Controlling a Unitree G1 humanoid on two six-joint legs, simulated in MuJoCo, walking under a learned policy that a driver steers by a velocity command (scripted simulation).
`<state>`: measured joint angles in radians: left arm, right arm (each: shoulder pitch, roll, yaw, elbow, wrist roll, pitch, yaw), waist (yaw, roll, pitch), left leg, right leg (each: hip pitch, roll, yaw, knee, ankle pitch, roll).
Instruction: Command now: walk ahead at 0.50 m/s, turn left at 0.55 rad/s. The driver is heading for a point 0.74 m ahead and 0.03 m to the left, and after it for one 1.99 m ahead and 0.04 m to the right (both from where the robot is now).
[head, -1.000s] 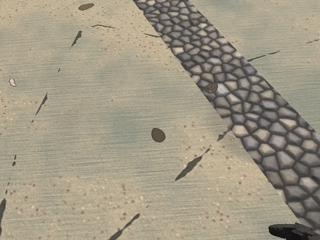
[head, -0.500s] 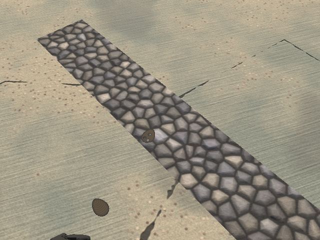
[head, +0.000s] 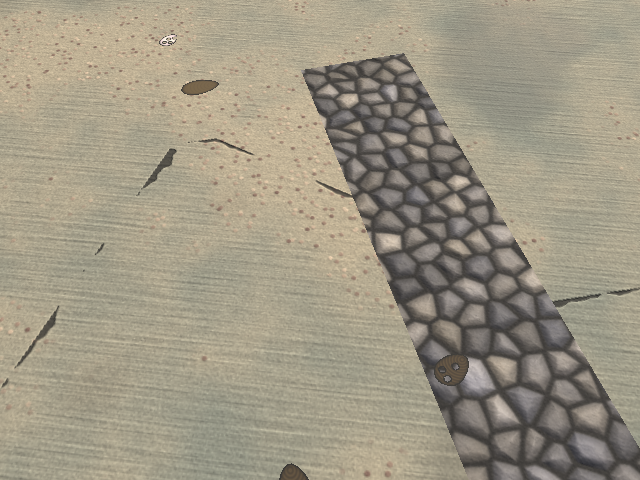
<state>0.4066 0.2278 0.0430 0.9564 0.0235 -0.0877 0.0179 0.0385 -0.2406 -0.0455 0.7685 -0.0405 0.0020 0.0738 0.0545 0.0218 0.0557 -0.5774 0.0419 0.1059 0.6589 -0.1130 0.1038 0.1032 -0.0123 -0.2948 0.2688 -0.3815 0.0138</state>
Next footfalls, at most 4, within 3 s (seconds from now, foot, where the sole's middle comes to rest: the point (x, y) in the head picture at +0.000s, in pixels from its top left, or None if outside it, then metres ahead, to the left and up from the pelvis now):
0.06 left None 0.19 0.08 -0.77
0.56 right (349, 465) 0.48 0.00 -0.77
1.06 left None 0.38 0.16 -0.77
1.52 right None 0.32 -0.04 -0.77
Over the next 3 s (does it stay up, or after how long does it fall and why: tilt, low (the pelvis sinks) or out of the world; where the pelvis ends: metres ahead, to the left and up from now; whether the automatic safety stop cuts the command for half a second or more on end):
stays up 0.94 0.11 0.01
